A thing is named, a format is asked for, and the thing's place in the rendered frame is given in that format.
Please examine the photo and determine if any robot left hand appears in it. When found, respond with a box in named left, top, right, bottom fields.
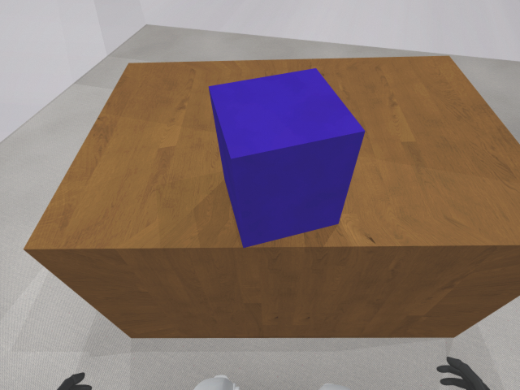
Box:
left=57, top=372, right=92, bottom=390

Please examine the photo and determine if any robot right hand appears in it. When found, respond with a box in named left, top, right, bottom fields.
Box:
left=436, top=357, right=490, bottom=390

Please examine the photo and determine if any carton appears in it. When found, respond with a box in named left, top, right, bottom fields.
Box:
left=209, top=68, right=365, bottom=248

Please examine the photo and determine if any pedestal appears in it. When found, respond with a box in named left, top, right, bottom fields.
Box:
left=24, top=56, right=520, bottom=338

